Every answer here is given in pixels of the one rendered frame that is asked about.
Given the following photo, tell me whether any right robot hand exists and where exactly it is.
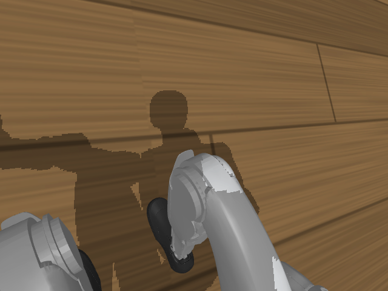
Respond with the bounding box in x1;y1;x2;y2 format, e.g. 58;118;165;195
281;261;314;291

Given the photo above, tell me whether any left robot foot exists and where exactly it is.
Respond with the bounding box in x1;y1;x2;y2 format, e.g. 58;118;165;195
78;249;102;291

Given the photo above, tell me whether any right robot foot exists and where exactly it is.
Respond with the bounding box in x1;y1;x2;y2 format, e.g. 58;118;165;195
147;198;194;273

